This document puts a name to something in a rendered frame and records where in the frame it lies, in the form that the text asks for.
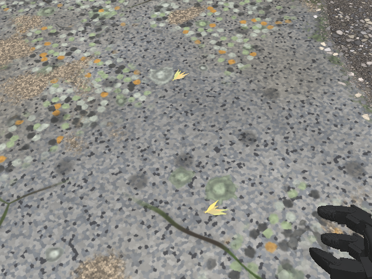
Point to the robot right hand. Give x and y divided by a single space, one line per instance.
358 247

